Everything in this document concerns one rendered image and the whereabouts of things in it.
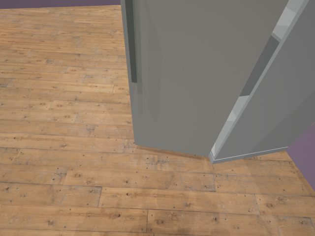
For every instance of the handle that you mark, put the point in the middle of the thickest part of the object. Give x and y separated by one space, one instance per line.
131 30

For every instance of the fridge door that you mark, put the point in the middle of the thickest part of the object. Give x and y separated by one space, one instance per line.
194 59

